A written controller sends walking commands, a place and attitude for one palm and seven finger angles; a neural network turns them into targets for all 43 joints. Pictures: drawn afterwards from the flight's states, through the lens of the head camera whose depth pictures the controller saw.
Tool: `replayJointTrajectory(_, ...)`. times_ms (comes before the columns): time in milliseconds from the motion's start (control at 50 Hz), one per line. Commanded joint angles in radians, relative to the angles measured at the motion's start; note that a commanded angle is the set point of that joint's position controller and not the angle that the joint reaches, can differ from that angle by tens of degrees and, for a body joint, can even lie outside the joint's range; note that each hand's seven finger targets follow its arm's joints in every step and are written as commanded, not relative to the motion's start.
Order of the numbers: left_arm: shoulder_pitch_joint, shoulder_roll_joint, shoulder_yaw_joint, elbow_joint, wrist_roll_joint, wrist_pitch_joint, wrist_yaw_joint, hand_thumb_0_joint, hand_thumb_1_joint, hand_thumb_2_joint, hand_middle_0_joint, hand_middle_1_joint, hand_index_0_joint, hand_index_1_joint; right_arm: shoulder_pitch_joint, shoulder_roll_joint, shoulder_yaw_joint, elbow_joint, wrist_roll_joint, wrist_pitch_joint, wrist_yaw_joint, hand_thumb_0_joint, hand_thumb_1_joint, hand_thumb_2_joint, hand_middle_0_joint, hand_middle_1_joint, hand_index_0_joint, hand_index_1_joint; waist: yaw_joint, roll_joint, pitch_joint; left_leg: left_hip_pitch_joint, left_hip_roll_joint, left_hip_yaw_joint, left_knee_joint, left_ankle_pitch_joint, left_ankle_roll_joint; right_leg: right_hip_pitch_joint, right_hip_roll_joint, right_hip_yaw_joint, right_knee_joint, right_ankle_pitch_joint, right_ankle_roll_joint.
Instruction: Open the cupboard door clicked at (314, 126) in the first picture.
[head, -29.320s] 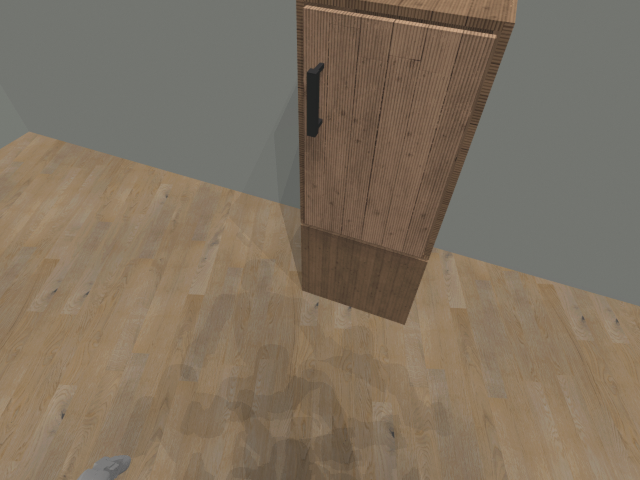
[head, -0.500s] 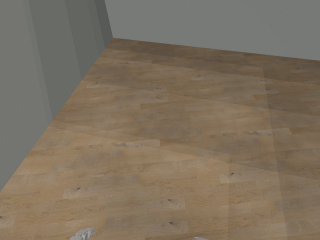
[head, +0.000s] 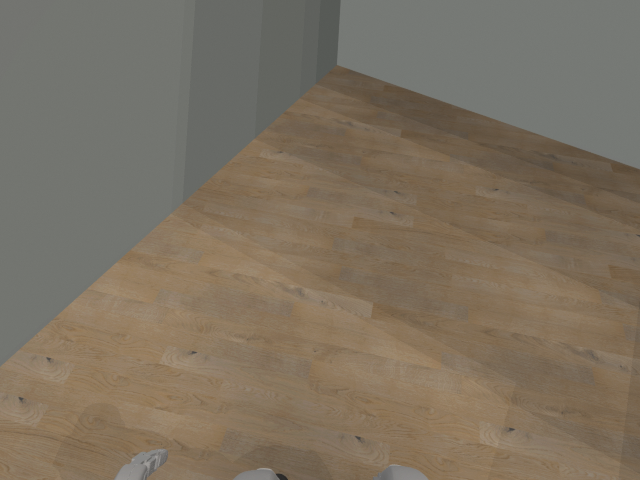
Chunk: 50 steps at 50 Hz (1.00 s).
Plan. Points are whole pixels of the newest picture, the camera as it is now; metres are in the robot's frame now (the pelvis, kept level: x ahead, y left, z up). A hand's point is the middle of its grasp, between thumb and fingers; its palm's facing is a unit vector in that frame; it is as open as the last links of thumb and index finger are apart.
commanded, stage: turn to face it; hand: left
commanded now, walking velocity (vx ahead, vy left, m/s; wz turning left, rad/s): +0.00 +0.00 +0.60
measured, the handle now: out of the picture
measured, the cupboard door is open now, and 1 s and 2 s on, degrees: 51 51 51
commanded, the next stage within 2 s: none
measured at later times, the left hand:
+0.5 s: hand out of the picture -0.01 +0.15 -0.18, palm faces +0.36 -0.90 -0.22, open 7.4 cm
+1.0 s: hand out of the picture -0.01 +0.11 -0.15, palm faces +0.59 -0.77 -0.25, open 7.4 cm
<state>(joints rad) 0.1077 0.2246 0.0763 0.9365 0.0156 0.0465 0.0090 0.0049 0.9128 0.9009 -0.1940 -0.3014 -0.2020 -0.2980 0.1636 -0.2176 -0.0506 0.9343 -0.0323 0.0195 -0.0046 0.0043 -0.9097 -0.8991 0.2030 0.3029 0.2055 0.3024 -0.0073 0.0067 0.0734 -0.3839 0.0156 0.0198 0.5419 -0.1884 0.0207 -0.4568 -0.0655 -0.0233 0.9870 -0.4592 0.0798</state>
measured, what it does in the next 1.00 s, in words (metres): steps to the right, turning left: right foot, then left foot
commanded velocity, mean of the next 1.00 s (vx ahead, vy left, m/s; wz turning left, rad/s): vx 0.00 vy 0.00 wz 0.60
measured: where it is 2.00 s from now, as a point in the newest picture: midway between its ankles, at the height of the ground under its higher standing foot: outside the picture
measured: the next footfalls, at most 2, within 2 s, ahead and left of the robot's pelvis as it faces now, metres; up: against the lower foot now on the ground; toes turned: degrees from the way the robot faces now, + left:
right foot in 0.12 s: +0.06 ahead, -0.17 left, +0.00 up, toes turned +2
left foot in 0.46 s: +0.03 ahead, +0.07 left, +0.00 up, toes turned +24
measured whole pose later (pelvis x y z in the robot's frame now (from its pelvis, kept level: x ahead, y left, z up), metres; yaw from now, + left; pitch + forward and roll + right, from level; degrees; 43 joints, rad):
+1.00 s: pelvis +0.04 -0.10 +0.01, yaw +38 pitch +0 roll +2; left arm 0.19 0.20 0.04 0.88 0.03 0.02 0.02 0.00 0.91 0.90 -0.20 -0.30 -0.21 -0.30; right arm 0.15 -0.25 -0.08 0.92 -0.01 0.09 0.03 0.01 -0.91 -0.90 0.20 0.30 0.20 0.30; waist -0.02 -0.03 0.11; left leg -0.45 0.01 0.06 0.94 -0.46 -0.07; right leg -0.24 -0.13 -0.14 0.53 -0.28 0.02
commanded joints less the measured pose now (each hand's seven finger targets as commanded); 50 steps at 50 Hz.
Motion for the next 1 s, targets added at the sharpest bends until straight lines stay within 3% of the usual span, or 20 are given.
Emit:
replayJointTrajectory(0,0.045,0.064,0.006,-0.083,-0.002,-0.021,0.000,0.000,0.900,0.900,-0.200,-0.300,-0.200,-0.300,0.019,-0.225,-0.068,-0.066,0.001,0.000,-0.006,0.000,-0.900,-0.900,0.200,0.300,0.200,0.300,-0.013,0.162,-0.147,0.101,0.215,-0.287,-0.192,0.064,0.119,0.101,0.040,-0.026,-0.216,0.019,-0.006)
replayJointTrajectory(40,0.129,0.083,0.014,-0.068,-0.003,-0.029,0.002,0.000,0.900,0.900,-0.200,-0.300,-0.200,-0.300,-0.033,-0.220,-0.073,-0.087,0.008,0.009,-0.003,0.000,-0.900,-0.900,0.200,0.300,0.200,0.300,0.030,0.140,-0.145,-0.002,0.169,-0.271,-0.131,0.014,0.082,0.265,0.056,-0.042,-0.434,0.147,-0.014)
replayJointTrajectory(60,0.184,0.137,0.025,-0.065,0.006,-0.038,0.008,0.000,0.900,0.900,-0.200,-0.300,-0.200,-0.300,-0.064,-0.183,-0.070,-0.105,0.017,0.014,0.002,0.000,-0.900,-0.900,0.200,0.300,0.200,0.300,0.062,0.020,-0.136,-0.113,0.091,-0.210,-0.026,-0.098,0.026,0.366,-0.030,0.044,-0.623,0.141,-0.037)
replayJointTrajectory(80,0.204,0.244,0.047,-0.070,0.021,-0.047,0.017,0.000,0.900,0.900,-0.200,-0.300,-0.200,-0.300,-0.067,-0.097,-0.059,-0.134,0.023,0.017,0.009,0.000,-0.900,-0.900,0.200,0.300,0.200,0.300,0.077,-0.321,-0.108,-0.301,-0.065,-0.034,0.247,-0.322,-0.064,0.422,-0.321,0.370,-0.787,0.055,-0.138)
replayJointTrajectory(100,0.163,0.264,0.039,-0.091,0.014,-0.045,0.022,0.000,0.900,0.900,-0.200,-0.300,-0.200,-0.300,-0.102,-0.133,-0.063,-0.147,0.016,0.016,0.015,0.000,-0.900,-0.900,0.200,0.300,0.200,0.300,0.075,-0.345,-0.069,-0.276,-0.031,-0.050,0.507,-0.419,-0.059,0.262,-0.451,0.442,-0.811,0.120,-0.212)
replayJointTrajectory(160,0.027,0.157,0.015,-0.126,0.007,-0.047,0.023,0.000,0.900,0.900,-0.200,-0.300,-0.200,-0.300,-0.040,-0.115,-0.066,-0.097,0.009,0.036,0.028,0.000,-0.900,-0.900,0.200,0.300,0.200,0.300,-0.021,-0.249,-0.069,-0.239,0.021,-0.039,0.709,-0.256,-0.075,0.222,-0.279,0.167,-0.701,0.334,-0.181)
replayJointTrajectory(240,0.138,0.155,0.011,-0.094,0.008,-0.061,0.023,0.000,0.900,0.900,-0.200,-0.300,-0.200,-0.300,-0.099,-0.076,-0.037,-0.110,0.019,0.029,0.032,0.000,-0.900,-0.900,0.200,0.300,0.200,0.300,0.027,-0.197,-0.122,-0.195,0.013,0.049,0.432,-0.268,-0.098,0.440,-0.252,-0.004,-0.566,0.829,-0.173)
replayJointTrajectory(340,0.196,0.205,0.027,-0.065,0.012,-0.060,0.019,0.000,0.900,0.900,-0.200,-0.300,-0.200,-0.300,-0.127,-0.066,-0.020,-0.123,0.025,0.016,0.034,0.000,-0.900,-0.900,0.200,0.300,0.200,0.300,0.054,-0.231,-0.149,-0.056,-0.019,0.113,0.143,-0.243,-0.075,0.493,-0.286,-0.030,-0.479,0.959,-0.168)
replayJointTrajectory(400,0.138,0.204,0.032,-0.078,-0.003,-0.056,0.011,0.000,0.900,0.900,-0.200,-0.300,-0.200,-0.300,0.001,-0.128,-0.037,-0.092,0.019,0.008,0.027,0.000,-0.900,-0.900,0.200,0.300,0.200,0.300,-0.027,-0.161,-0.188,0.231,-0.004,0.094,-0.092,0.033,-0.042,0.320,-0.263,-0.119,-0.306,0.807,-0.087)
replayJointTrajectory(440,0.067,0.092,0.001,-0.151,-0.010,-0.043,0.004,0.000,0.900,0.900,-0.200,-0.300,-0.200,-0.300,0.144,-0.313,-0.087,-0.067,0.011,0.002,0.010,0.000,-0.900,-0.900,0.200,0.300,0.200,0.300,-0.110,0.321,-0.241,0.496,0.423,-0.447,-0.137,0.742,0.208,-0.142,-0.053,-0.124,0.112,-0.208,0.028)
replayJointTrajectory(480,0.004,0.119,0.004,-0.173,0.001,-0.026,0.014,0.000,0.900,0.900,-0.200,-0.300,-0.200,-0.300,0.132,-0.288,-0.075,-0.064,0.008,0.004,-0.003,0.000,-0.900,-0.900,0.200,0.300,0.200,0.300,-0.089,0.140,-0.191,0.387,0.397,-0.367,-0.127,0.578,0.241,-0.167,-0.066,0.009,0.195,-0.147,0.012)
replayJointTrajectory(560,0.052,0.111,0.013,-0.113,0.001,-0.011,-0.002,0.000,0.900,0.900,-0.200,-0.300,-0.200,-0.300,-0.025,-0.231,-0.059,-0.104,0.009,-0.001,-0.014,0.000,-0.900,-0.900,0.200,0.300,0.200,0.300,-0.011,0.178,-0.125,0.214,0.221,-0.252,-0.165,0.283,0.137,-0.067,-0.032,0.019,0.112,0.017,0.013)
replayJointTrajectory(720,0.157,0.115,0.021,-0.096,-0.002,-0.025,-0.001,0.000,0.900,0.900,-0.200,-0.300,-0.200,-0.300,-0.095,-0.231,-0.074,-0.126,0.009,0.021,0.000,0.000,-0.900,-0.900,0.200,0.300,0.200,0.300,0.050,0.118,-0.095,-0.069,0.134,-0.297,-0.111,-0.088,0.074,0.314,0.050,-0.039,-0.444,0.164,-0.012)
replayJointTrajectory(740,0.194,0.171,0.034,-0.094,0.007,-0.037,0.007,0.000,0.900,0.900,-0.200,-0.300,-0.200,-0.300,-0.095,-0.181,-0.069,-0.137,0.018,0.022,0.004,0.000,-0.900,-0.900,0.200,0.300,0.200,0.300,0.073,-0.033,-0.100,-0.165,0.044,-0.226,0.035,-0.166,0.020,0.404,-0.067,0.089,-0.631,0.102,-0.045)
replayJointTrajectory(760,0.203,0.272,0.051,-0.106,0.022,-0.045,0.015,0.000,0.900,0.900,-0.200,-0.300,-0.200,-0.300,-0.093,-0.107,-0.059,-0.162,0.023,0.021,0.011,0.000,-0.900,-0.900,0.200,0.300,0.200,0.300,0.088,-0.344,-0.094,-0.288,-0.092,-0.045,0.308,-0.356,-0.060,0.416,-0.348,0.407,-0.785,0.017,-0.153)
replayJointTrajectory(780,0.169,0.274,0.042,-0.124,0.012,-0.044,0.021,0.000,0.900,0.900,-0.200,-0.300,-0.200,-0.300,-0.112,-0.146,-0.062,-0.164,0.017,0.022,0.016,0.000,-0.900,-0.900,0.200,0.300,0.200,0.300,0.080,-0.312,-0.079,-0.250,-0.031,-0.077,0.555,-0.417,-0.049,0.273,-0.444,0.445,-0.805,0.044,-0.223)
replayJointTrajectory(800,0.080,0.233,0.030,-0.143,0.008,-0.039,0.016,0.000,0.900,0.900,-0.200,-0.300,-0.200,-0.300,-0.076,-0.132,-0.059,-0.158,0.013,0.024,0.024,0.000,-0.900,-0.900,0.200,0.300,0.200,0.300,0.022,-0.218,-0.072,-0.212,-0.008,-0.089,0.637,-0.341,-0.044,0.205,-0.379,0.321,-0.781,0.046,-0.226)
replayJointTrajectory(840,0.028,0.165,0.013,-0.159,0.006,-0.045,0.021,0.000,0.900,0.900,-0.200,-0.300,-0.200,-0.300,-0.042,-0.133,-0.062,-0.109,0.009,0.035,0.028,0.000,-0.900,-0.900,0.200,0.300,0.200,0.300,-0.015,-0.281,-0.074,-0.219,0.021,-0.049,0.711,-0.269,-0.071,0.241,-0.273,0.163,-0.697,0.282,-0.185)
replayJointTrajectory(900,0.079,0.160,0.010,-0.141,0.009,-0.052,0.023,0.000,0.900,0.900,-0.200,-0.300,-0.200,-0.300,-0.073,-0.088,-0.042,-0.114,0.020,0.034,0.035,0.000,-0.900,-0.900,0.200,0.300,0.200,0.300,0.010,-0.232,-0.100,-0.163,0.017,0.025,0.485,-0.280,-0.092,0.352,-0.252,0.011,-0.611,0.638,-0.179)
replayJointTrajectory(980,0.169,0.210,0.028,-0.100,0.014,-0.053,0.020,0.000,0.900,0.900,-0.200,-0.300,-0.200,-0.300,-0.112,-0.063,-0.024,-0.123,0.026,0.017,0.037,0.000,-0.900,-0.900,0.200,0.300,0.200,0.300,0.058,-0.201,-0.140,-0.067,-0.013,0.093,0.180,-0.273,-0.082,0.462,-0.287,-0.011,-0.506,0.822,-0.179)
